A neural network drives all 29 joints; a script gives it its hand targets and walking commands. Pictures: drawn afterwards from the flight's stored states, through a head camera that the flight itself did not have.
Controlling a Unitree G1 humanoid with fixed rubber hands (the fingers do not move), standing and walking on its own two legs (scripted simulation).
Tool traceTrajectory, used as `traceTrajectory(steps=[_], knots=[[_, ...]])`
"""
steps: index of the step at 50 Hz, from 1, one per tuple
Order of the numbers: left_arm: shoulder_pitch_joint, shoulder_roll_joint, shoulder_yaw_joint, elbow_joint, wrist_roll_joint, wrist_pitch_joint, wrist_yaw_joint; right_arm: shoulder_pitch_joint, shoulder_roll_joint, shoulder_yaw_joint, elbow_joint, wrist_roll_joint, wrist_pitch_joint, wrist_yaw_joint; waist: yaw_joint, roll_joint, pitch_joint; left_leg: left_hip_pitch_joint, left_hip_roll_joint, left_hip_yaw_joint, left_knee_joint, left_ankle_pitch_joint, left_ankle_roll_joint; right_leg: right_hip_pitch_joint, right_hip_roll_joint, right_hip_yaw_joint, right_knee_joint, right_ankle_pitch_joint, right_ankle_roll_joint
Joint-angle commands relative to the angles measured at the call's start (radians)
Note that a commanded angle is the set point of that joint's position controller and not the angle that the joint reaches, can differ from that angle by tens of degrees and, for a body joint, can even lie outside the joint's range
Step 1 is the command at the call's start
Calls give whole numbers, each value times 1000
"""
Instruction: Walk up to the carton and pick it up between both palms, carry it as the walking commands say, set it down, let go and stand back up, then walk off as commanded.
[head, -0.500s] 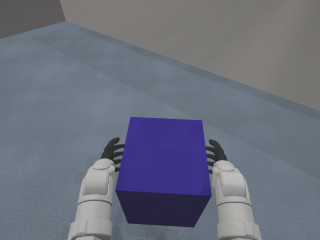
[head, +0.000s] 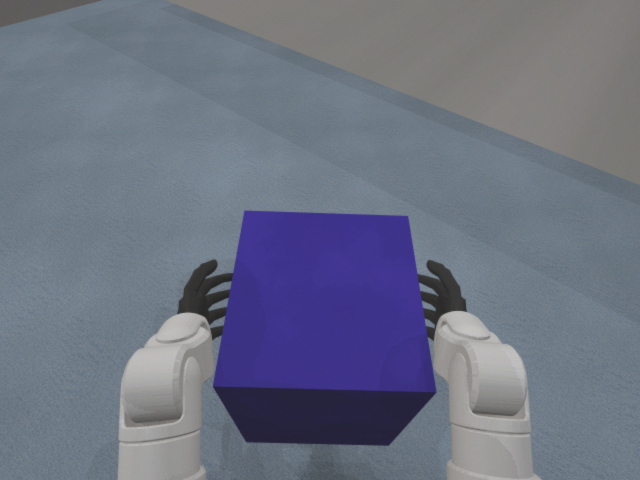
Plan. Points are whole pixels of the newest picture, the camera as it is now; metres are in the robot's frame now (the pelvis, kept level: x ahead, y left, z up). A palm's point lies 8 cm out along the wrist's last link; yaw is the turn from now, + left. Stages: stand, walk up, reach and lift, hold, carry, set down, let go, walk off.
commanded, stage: carry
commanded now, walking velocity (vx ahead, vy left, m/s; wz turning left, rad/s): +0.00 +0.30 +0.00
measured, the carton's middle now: (321, 336) +0.30 +0.01 +0.01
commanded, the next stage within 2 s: none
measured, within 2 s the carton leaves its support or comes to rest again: neither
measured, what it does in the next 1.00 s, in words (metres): steps to the left: right foot, then left foot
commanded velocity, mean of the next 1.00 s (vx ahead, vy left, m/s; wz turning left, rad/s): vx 0.00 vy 0.30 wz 0.00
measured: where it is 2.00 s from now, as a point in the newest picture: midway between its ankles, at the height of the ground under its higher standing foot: outside the picture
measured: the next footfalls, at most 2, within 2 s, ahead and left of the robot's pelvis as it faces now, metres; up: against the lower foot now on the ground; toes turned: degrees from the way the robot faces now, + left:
right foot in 0.06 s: +0.05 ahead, -0.10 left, +0.00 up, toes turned -9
left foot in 0.34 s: +0.03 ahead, +0.26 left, +0.00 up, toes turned +8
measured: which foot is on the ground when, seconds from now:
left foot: down 0.00-0.06, up 0.08-0.32, down 0.34-0.62, up 0.64-0.92, down 0.94-1.00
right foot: up 0.00-0.04, down 0.06-0.36, up 0.38-0.60, down 0.62-0.94, up 0.96-1.00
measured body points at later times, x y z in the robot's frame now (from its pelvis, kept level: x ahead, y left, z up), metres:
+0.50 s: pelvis -0.05 +0.14 +0.01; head -0.04 +0.16 +0.46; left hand +0.22 +0.30 +0.07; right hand +0.24 +0.01 +0.08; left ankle -0.01 +0.25 -0.72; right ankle -0.05 +0.02 -0.66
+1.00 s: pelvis -0.10 +0.31 +0.00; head -0.09 +0.33 +0.45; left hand +0.18 +0.47 +0.07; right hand +0.19 +0.17 +0.08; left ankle -0.06 +0.45 -0.73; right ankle -0.08 +0.13 -0.70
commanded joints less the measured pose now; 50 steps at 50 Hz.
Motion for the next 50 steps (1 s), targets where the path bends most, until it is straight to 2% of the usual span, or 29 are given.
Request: traceTrajectory(steps=[1, 2, 3, 4, 5, 7, 10, 14, 16, 17, 18, 19, 20, 22, 24, 29, 30, 31, 32, 33, 35, 38, 42, 45, 46, 47, 48, 49, 50], knots=[[-492, -890, -750, -122, -427, 43, -252, -426, 891, 679, -155, 386, 34, 229, -23, 112, -343, 250, 212, -152, -46, 638, 115, 109, 17, -49, -226, 121, -15], [-474, -885, -740, -120, -423, 58, -254, -412, 884, 681, -153, 390, 49, 227, -13, 78, -351, 172, 192, -127, -2, 575, 85, 244, -28, -24, -375, 274, -14], [-449, -870, -720, -104, -412, 70, -256, -416, 877, 685, -147, 396, 64, 226, 0, -31, -355, -12, 152, -113, 93, 351, 21, 440, -171, 139, -454, 408, -28], [-450, -849, -703, -87, -407, 76, -259, -420, 881, 691, -145, 394, 76, 225, -15, -319, -338, -285, 60, -57, 289, -187, -64, 602, -506, 516, -449, 918, -149], [-416, -862, -669, -51, -381, 81, -260, -427, 900, 691, -117, 404, 85, 231, -6, -311, -346, -313, 76, -121, 502, -278, -70, 563, -553, 568, -467, 921, -259], [-469, -920, -688, -90, -391, 86, -262, -522, 929, 727, -172, 446, 82, 247, -19, -106, -289, -280, 127, -204, 583, -170, -96, 432, -457, 421, -493, 607, -206], [-495, -925, -678, -129, -384, 95, -253, -584, 954, 743, -217, 486, 92, 254, -17, -191, -238, -173, 105, -85, 349, -128, -127, 315, -308, 165, -496, 518, -99], [-436, -890, -673, -137, -360, 107, -241, -489, 949, 713, -165, 472, 110, 251, 1, -288, -276, -37, 51, 18, 69, -136, -124, 358, -296, 123, -466, 625, -89], [-414, -899, -673, -122, -348, 110, -238, -445, 952, 695, -142, 458, 113, 253, -7, -261, -296, 101, 16, 77, -153, -30, -112, 342, -251, 65, -384, 639, -50], [-401, -903, -673, -114, -343, 108, -239, -429, 948, 685, -133, 450, 111, 254, -9, -177, -312, 216, 36, 53, -247, -2, -106, 286, -213, 26, -295, 590, -18], [-400, -900, -680, -106, -342, 106, -239, -420, 949, 678, -127, 446, 109, 256, -20, -42, -310, 331, 146, -58, -290, 82, -88, 148, -169, -8, -195, 361, 26], [-466, -891, -699, -142, -362, 111, -246, -421, 946, 673, -109, 433, 101, 258, -39, 294, -268, 359, 357, -342, -334, 279, 16, -113, 7, -134, -32, -80, 78], [-508, -898, -718, -117, -384, 109, -251, -433, 949, 665, -116, 428, 95, 258, -45, 350, -267, 312, 355, -293, -264, 412, 94, -114, -16, -26, 166, -214, 51], [-550, -939, -755, -123, -424, 93, -261, -424, 964, 646, -133, 400, 80, 258, -41, 216, -274, 277, 311, -175, -219, 472, 112, -104, -14, -4, 307, -135, 29], [-595, -960, -777, -159, -443, 86, -261, -454, 977, 652, -162, 398, 73, 258, -31, 160, -301, 290, 260, -102, -178, 451, 100, -82, -21, -18, 211, -46, 25], [-489, -931, -742, -119, -426, 99, -260, -391, 941, 652, -141, 385, 81, 245, -23, 161, -321, 230, 254, -137, -148, 366, 117, 160, 7, -75, -266, 106, -23], [-472, -921, -729, -104, -418, 101, -264, -378, 931, 655, -128, 385, 85, 243, -13, 100, -328, 155, 228, -115, -97, 325, 84, 295, -39, -42, -456, 227, -21], [-449, -901, -708, -82, -406, 102, -269, -391, 919, 663, -125, 391, 89, 241, -1, -43, -319, -51, 186, -99, 19, 194, 15, 498, -189, 139, -539, 259, -32], [-425, -891, -698, -63, -397, 97, -274, -377, 921, 679, -118, 384, 96, 240, -18, -364, -279, -327, 86, -19, 214, -240, -64, 593, -558, 545, -561, 615, -158], [-417, -907, -681, -40, -387, 94, -278, -427, 934, 704, -122, 402, 96, 244, -12, -293, -250, -314, 109, -109, 393, -246, -70, 492, -565, 543, -574, 607, -231], [-457, -962, -684, -54, -393, 86, -283, -532, 961, 737, -169, 441, 81, 254, -20, -97, -206, -266, 131, -182, 504, -83, -95, 383, -442, 346, -580, 411, -171], [-487, -958, -681, -114, -393, 80, -271, -573, 967, 757, -226, 487, 83, 257, -19, -186, -201, -210, 116, -88, 360, -19, -144, 345, -297, 120, -543, 415, -94], [-419, -909, -671, -132, -362, 88, -253, -473, 953, 733, -189, 473, 97, 255, -2, -256, -249, -75, 77, 0, 130, -112, -146, 376, -296, 87, -491, 591, -94], [-404, -904, -678, -124, -346, 93, -246, -425, 949, 713, -154, 459, 104, 261, -9, -266, -271, 69, 33, 68, -151, -14, -119, 371, -265, 42, -414, 619, -51], [-390, -908, -679, -119, -338, 93, -245, -407, 943, 704, -147, 453, 103, 263, -10, -200, -295, 186, 35, 66, -241, 20, -110, 324, -229, 12, -335, 594, -18], [-382, -907, -686, -109, -336, 93, -245, -398, 938, 696, -143, 447, 102, 264, -19, -83, -308, 303, 114, -14, -298, 75, -99, 217, -187, -17, -232, 445, 20], [-407, -902, -693, -133, -346, 96, -249, -384, 938, 687, -129, 435, 96, 265, -29, 219, -283, 373, 335, -284, -337, 319, -21, -28, -46, -114, -85, 20, 81], [-480, -900, -711, -116, -369, 99, -255, -411, 945, 682, -122, 429, 88, 263, -43, 355, -282, 337, 356, -283, -265, 444, 71, -86, -11, -56, 122, -230, 68], [-490, -917, -729, -102, -391, 95, -258, -387, 956, 670, -116, 416, 84, 263, -45, 317, -282, 313, 340, -237, -228, 497, 108, -98, -3, -6, 256, -234, 45]])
